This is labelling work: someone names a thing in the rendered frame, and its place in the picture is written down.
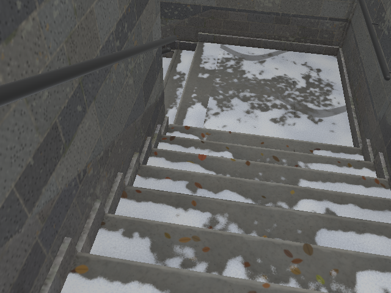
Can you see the stairs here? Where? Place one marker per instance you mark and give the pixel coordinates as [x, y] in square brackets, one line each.
[228, 212]
[175, 73]

